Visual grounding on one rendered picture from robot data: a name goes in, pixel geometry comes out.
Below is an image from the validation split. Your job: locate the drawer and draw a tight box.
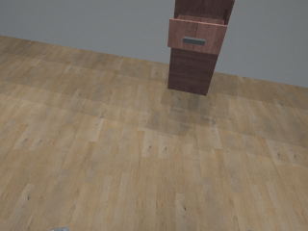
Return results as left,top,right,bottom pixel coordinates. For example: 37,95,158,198
167,14,228,55

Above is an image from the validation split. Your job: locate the handle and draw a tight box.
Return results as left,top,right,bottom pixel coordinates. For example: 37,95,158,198
183,35,206,46

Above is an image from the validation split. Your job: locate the cabinet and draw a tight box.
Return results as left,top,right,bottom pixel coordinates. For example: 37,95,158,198
167,0,235,96

